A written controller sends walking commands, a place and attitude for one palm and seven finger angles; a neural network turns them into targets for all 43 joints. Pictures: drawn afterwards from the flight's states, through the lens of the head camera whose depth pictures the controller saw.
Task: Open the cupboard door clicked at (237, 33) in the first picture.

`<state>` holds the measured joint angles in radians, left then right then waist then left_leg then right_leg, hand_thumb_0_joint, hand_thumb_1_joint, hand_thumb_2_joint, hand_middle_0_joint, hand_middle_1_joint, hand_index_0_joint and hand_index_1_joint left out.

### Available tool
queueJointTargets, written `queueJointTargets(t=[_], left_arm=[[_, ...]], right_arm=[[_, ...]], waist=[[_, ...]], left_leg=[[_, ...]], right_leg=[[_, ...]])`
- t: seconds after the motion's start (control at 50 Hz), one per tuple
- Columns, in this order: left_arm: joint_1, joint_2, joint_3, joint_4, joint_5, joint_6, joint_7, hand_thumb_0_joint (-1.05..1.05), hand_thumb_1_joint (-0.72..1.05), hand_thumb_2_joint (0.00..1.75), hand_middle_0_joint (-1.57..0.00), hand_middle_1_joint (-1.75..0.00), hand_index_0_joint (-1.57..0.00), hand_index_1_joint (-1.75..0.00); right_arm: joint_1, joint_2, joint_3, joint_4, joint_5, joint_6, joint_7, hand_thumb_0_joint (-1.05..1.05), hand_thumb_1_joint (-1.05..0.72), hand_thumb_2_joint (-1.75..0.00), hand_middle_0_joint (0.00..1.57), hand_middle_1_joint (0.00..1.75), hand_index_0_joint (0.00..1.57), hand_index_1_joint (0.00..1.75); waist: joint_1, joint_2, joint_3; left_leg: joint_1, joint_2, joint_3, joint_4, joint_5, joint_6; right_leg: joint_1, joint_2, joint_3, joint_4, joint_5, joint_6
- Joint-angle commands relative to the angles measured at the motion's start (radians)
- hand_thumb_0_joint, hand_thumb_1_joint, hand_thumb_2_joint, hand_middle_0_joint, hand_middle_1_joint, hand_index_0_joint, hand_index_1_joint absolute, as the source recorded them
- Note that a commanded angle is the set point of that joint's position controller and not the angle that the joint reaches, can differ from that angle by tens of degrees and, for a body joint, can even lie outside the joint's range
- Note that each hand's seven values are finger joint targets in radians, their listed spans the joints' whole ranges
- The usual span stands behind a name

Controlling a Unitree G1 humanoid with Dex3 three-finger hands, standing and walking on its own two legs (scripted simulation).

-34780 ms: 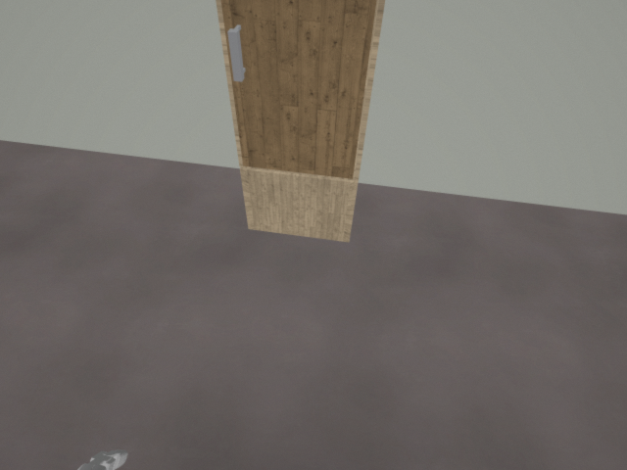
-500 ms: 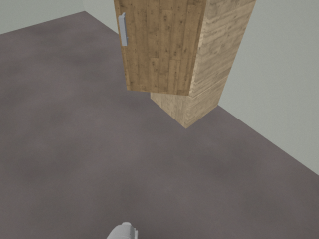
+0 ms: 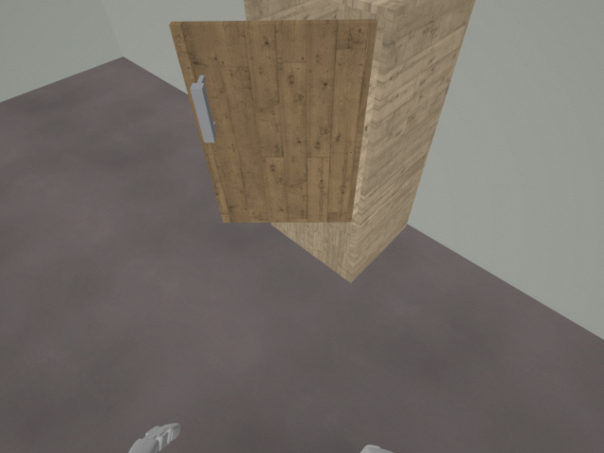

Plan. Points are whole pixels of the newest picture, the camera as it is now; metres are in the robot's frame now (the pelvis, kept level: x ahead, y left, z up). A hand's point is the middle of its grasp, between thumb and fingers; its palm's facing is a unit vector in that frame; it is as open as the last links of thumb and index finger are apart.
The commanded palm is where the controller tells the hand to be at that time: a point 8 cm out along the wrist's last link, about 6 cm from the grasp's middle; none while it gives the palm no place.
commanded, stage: take the last steps up to it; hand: left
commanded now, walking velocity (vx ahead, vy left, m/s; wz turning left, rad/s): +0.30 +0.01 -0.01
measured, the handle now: (206, 109) +0.80 +0.24 +0.02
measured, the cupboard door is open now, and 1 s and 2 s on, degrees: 43 43 43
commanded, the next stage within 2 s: come to a stop and stand still in 0.38 s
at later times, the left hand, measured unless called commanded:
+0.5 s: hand out of the picture +0.13 +0.21 -0.19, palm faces +0.08 -0.99 -0.15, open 7.3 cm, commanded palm none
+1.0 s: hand (208, 352) +0.31 +0.18 -0.16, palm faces +0.00 -0.97 -0.26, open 7.3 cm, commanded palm none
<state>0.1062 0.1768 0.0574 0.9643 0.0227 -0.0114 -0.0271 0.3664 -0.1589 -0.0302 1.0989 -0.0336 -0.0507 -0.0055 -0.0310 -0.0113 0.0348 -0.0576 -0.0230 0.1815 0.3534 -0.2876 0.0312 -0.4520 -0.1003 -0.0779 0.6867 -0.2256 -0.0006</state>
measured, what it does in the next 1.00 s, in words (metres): walks ahead: right foot, then left foot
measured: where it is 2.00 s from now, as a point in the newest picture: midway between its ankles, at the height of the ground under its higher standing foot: outside the picture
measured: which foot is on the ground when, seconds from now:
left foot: down 0.00-0.06, up 0.08-0.40, down 0.42-0.90, up 0.92-1.00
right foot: up 0.00-0.04, down 0.06-0.44, up 0.46-0.86, down 0.88-1.00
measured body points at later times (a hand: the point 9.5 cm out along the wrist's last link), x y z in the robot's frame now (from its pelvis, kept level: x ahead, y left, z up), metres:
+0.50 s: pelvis +0.18 +0.03 -0.01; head +0.20 +0.06 +0.44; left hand +0.12 +0.26 -0.18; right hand +0.27 -0.20 -0.14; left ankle +0.23 +0.12 -0.74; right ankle +0.10 -0.10 -0.70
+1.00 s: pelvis +0.23 -0.01 +0.00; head +0.27 -0.03 +0.44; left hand +0.31 +0.23 -0.14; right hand +0.24 -0.26 -0.17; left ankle +0.20 +0.11 -0.70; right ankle +0.21 -0.12 -0.74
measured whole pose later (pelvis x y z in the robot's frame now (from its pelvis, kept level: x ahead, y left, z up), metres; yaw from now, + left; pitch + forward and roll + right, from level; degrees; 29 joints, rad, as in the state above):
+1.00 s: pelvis +0.23 -0.01 +0.00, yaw +0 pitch +0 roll +1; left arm 0.15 0.19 0.04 0.98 0.02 0.01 0.03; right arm 0.21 -0.21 -0.06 1.04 -0.01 0.06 -0.03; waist -0.03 0.03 0.08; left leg -0.37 0.01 0.04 0.87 -0.52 -0.04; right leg -0.24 -0.04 -0.06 0.54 -0.31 -0.01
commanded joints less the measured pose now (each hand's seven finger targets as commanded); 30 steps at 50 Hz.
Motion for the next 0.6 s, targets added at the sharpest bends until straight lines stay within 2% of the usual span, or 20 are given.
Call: queueJointTargets(t=[0.0, 0.02, 0.04, 0.06, 0.08, 0.1, 0.14, 0.16, 0.22, 0.3, 0.34, 0.36, 0.38, 0.4, 0.42, 0.44, 0.46, 0.5, 0.54, 0.58], left_arm=[[0.140, 0.096, 0.019, -0.007, 0.006, -0.028, 0.008, 0.00, 0.90, 0.90, -0.20, -0.30, -0.20, -0.30], [0.271, 0.159, 0.038, 0.030, 0.011, -0.042, 0.014, 0.00, 0.90, 0.90, -0.20, -0.30, -0.20, -0.30], [0.373, 0.247, 0.056, 0.060, 0.002, -0.044, 0.021, 0.00, 0.90, 0.90, -0.20, -0.30, -0.20, -0.30], [0.378, 0.247, 0.054, 0.058, -0.010, -0.042, 0.030, 0.00, 0.90, 0.90, -0.20, -0.30, -0.20, -0.30], [0.307, 0.193, 0.046, 0.045, -0.008, -0.050, 0.038, 0.00, 0.90, 0.90, -0.20, -0.30, -0.20, -0.30], [0.243, 0.157, 0.035, 0.028, -0.010, -0.047, 0.044, 0.00, 0.90, 0.90, -0.20, -0.30, -0.20, -0.30], [0.188, 0.101, 0.016, 0.016, -0.011, -0.058, 0.041, 0.00, 0.90, 0.90, -0.20, -0.30, -0.20, -0.30], [0.185, 0.094, 0.012, 0.023, -0.010, -0.063, 0.040, 0.00, 0.90, 0.90, -0.20, -0.30, -0.20, -0.30], [0.204, 0.087, 0.019, 0.046, -0.002, -0.071, 0.036, 0.00, 0.90, 0.90, -0.20, -0.30, -0.20, -0.30], [0.230, 0.125, 0.018, 0.084, 0.000, -0.068, 0.031, 0.00, 0.90, 0.90, -0.20, -0.30, -0.20, -0.30], [0.215, 0.138, 0.017, 0.092, -0.005, -0.060, 0.030, 0.00, 0.90, 0.90, -0.20, -0.30, -0.20, -0.30], [0.213, 0.127, 0.015, 0.093, -0.008, -0.054, 0.028, 0.00, 0.90, 0.90, -0.20, -0.30, -0.20, -0.30], [0.213, 0.103, 0.008, 0.088, -0.009, -0.049, 0.025, 0.00, 0.90, 0.90, -0.20, -0.30, -0.20, -0.30], [0.236, 0.060, 0.000, 0.071, -0.011, -0.044, 0.022, 0.00, 0.90, 0.90, -0.20, -0.30, -0.20, -0.30], [0.198, 0.052, -0.009, 0.040, -0.011, -0.045, 0.025, 0.00, 0.90, 0.90, -0.20, -0.30, -0.20, -0.30], [0.160, 0.057, -0.007, 0.022, -0.006, -0.044, 0.026, 0.00, 0.90, 0.90, -0.20, -0.30, -0.20, -0.30], [0.145, 0.058, -0.007, 0.041, 0.001, -0.038, 0.029, 0.00, 0.90, 0.90, -0.20, -0.30, -0.20, -0.30], [0.184, 0.035, -0.014, 0.080, -0.008, -0.021, 0.031, 0.00, 0.90, 0.90, -0.20, -0.30, -0.20, -0.30], [0.252, 0.012, -0.020, 0.113, -0.015, 0.007, 0.039, 0.00, 0.90, 0.90, -0.20, -0.30, -0.20, -0.30], [0.263, 0.040, -0.010, 0.105, -0.014, 0.033, 0.044, 0.00, 0.90, 0.90, -0.20, -0.30, -0.20, -0.30]], right_arm=[[0.014, -0.128, -0.023, -0.034, 0.005, -0.012, -0.005, 0.00, -0.90, -0.90, 0.20, 0.30, 0.20, 0.30], [0.003, -0.104, -0.020, -0.048, 0.014, -0.014, 0.000, 0.00, -0.90, -0.90, 0.20, 0.30, 0.20, 0.30], [0.005, -0.078, -0.017, -0.075, 0.020, -0.012, 0.006, 0.00, -0.90, -0.90, 0.20, 0.30, 0.20, 0.30], [-0.051, -0.115, -0.023, -0.086, 0.018, -0.006, 0.007, 0.00, -0.90, -0.90, 0.20, 0.30, 0.20, 0.30], [-0.099, -0.110, -0.030, -0.089, 0.018, -0.008, 0.006, 0.00, -0.90, -0.90, 0.20, 0.30, 0.20, 0.30], [-0.112, -0.092, -0.032, -0.088, 0.018, -0.002, 0.005, 0.00, -0.90, -0.90, 0.20, 0.30, 0.20, 0.30], [-0.074, -0.058, -0.022, -0.069, 0.012, 0.015, 0.009, 0.00, -0.90, -0.90, 0.20, 0.30, 0.20, 0.30], [-0.056, -0.043, -0.020, -0.060, 0.011, 0.022, 0.012, 0.00, -0.90, -0.90, 0.20, 0.30, 0.20, 0.30], [-0.079, -0.012, -0.022, -0.067, 0.009, 0.029, 0.023, 0.00, -0.90, -0.90, 0.20, 0.30, 0.20, 0.30], [-0.143, -0.017, -0.021, -0.098, 0.010, 0.015, 0.031, 0.00, -0.90, -0.90, 0.20, 0.30, 0.20, 0.30], [-0.108, -0.038, -0.020, -0.085, 0.008, 0.006, 0.027, 0.00, -0.90, -0.90, 0.20, 0.30, 0.20, 0.30], [-0.073, -0.060, -0.023, -0.071, 0.007, -0.001, 0.023, 0.00, -0.90, -0.90, 0.20, 0.30, 0.20, 0.30], [0.006, -0.112, -0.034, -0.050, 0.005, -0.009, 0.014, 0.00, -0.90, -0.90, 0.20, 0.30, 0.20, 0.30], [0.086, -0.206, -0.055, -0.039, -0.004, -0.012, 0.003, 0.00, -0.90, -0.90, 0.20, 0.30, 0.20, 0.30], [0.158, -0.254, -0.061, -0.037, -0.006, -0.001, -0.009, 0.00, -0.90, -0.90, 0.20, 0.30, 0.20, 0.30], [0.129, -0.254, -0.056, -0.049, -0.003, 0.008, -0.016, 0.00, -0.90, -0.90, 0.20, 0.30, 0.20, 0.30], [0.066, -0.196, -0.040, -0.057, -0.001, 0.002, -0.019, 0.00, -0.90, -0.90, 0.20, 0.30, 0.20, 0.30], [-0.054, -0.123, -0.007, -0.090, 0.005, -0.007, -0.033, 0.00, -0.90, -0.90, 0.20, 0.30, 0.20, 0.30], [-0.109, -0.114, 0.006, -0.090, 0.008, -0.009, -0.045, 0.00, -0.90, -0.90, 0.20, 0.30, 0.20, 0.30], [-0.115, -0.138, -0.008, -0.089, 0.013, 0.008, -0.053, 0.00, -0.90, -0.90, 0.20, 0.30, 0.20, 0.30]], waist=[[0.084, -0.036, 0.000], [0.135, -0.150, -0.063], [0.149, -0.323, -0.100], [0.162, -0.210, -0.077], [0.130, -0.161, -0.027], [0.098, -0.111, 0.010], [0.044, -0.103, -0.002], [0.033, -0.092, -0.016], [0.030, -0.085, 0.002], [0.049, -0.090, 0.006], [0.021, -0.101, 0.004], [0.005, -0.068, -0.004], [-0.032, 0.039, -0.038], [-0.054, 0.247, -0.082], [-0.084, 0.302, -0.110], [-0.070, 0.203, -0.052], [-0.045, 0.173, -0.024], [0.020, 0.096, 0.044], [0.057, 0.074, -0.018], [0.052, 0.096, -0.083]], left_leg=[[-0.184, 0.213, -0.119, 0.093, 0.177, 0.071], [-0.347, 0.119, -0.036, 0.316, 0.082, 0.021], [-0.554, 0.018, 0.008, 0.595, -0.295, -0.023], [-0.600, 0.058, -0.117, 0.757, -0.311, -0.019], [-0.629, 0.095, -0.173, 0.808, -0.206, -0.020], [-0.606, 0.124, -0.182, 0.794, -0.149, -0.028], [-0.508, 0.145, -0.170, 0.712, -0.065, -0.050], [-0.461, 0.138, -0.149, 0.659, -0.044, -0.057], [-0.410, 0.122, -0.108, 0.479, 0.015, -0.067], [-0.344, 0.088, -0.082, 0.290, 0.033, -0.062], [-0.219, 0.058, -0.054, 0.169, 0.106, -0.056], [-0.111, 0.047, -0.050, 0.118, 0.129, -0.052], [0.031, 0.098, -0.121, 0.084, 0.126, -0.028], [0.150, 0.303, -0.383, 0.028, 0.119, 0.060], [0.159, 0.447, -0.564, -0.078, 0.149, 0.164], [0.084, 0.465, -0.552, -0.085, 0.156, 0.202], [-0.010, 0.412, -0.493, -0.097, 0.202, 0.182], [-0.180, 0.366, -0.351, -0.095, 0.472, 0.136], [-0.184, 0.326, -0.237, -0.061, 0.746, 0.104], [-0.133, 0.333, -0.208, -0.018, 0.814, 0.108]], right_leg=[[0.339, 0.043, -0.012, -0.195, 0.046, -0.025], [0.546, -0.098, 0.177, -0.245, 0.034, -0.084], [0.683, -0.322, 0.487, -0.392, 0.037, -0.200], [0.617, -0.363, 0.542, -0.453, -0.004, -0.249], [0.538, -0.317, 0.477, -0.451, 0.056, -0.225], [0.466, -0.299, 0.385, -0.456, 0.105, -0.204], [0.350, -0.232, 0.202, -0.481, 0.192, -0.165], [0.324, -0.208, 0.151, -0.485, 0.205, -0.157], [0.283, -0.179, 0.100, -0.507, 0.167, -0.162], [0.305, -0.184, 0.112, -0.463, 0.144, -0.156], [0.262, -0.152, 0.079, -0.401, 0.105, -0.124], [0.200, -0.122, 0.059, -0.344, 0.075, -0.101], [0.111, -0.078, 0.029, -0.192, 0.036, -0.073], [-0.057, 0.032, -0.053, 0.041, -0.174, -0.026], [-0.128, 0.082, -0.050, 0.296, -0.381, -0.011], [-0.158, 0.042, 0.019, 0.419, -0.368, -0.023], [-0.157, 0.018, 0.045, 0.472, -0.307, -0.023], [-0.043, -0.025, 0.089, 0.392, -0.193, 0.002], [0.073, -0.005, 0.082, 0.287, -0.133, 0.031], [0.103, 0.019, 0.057, 0.229, -0.138, 0.034]])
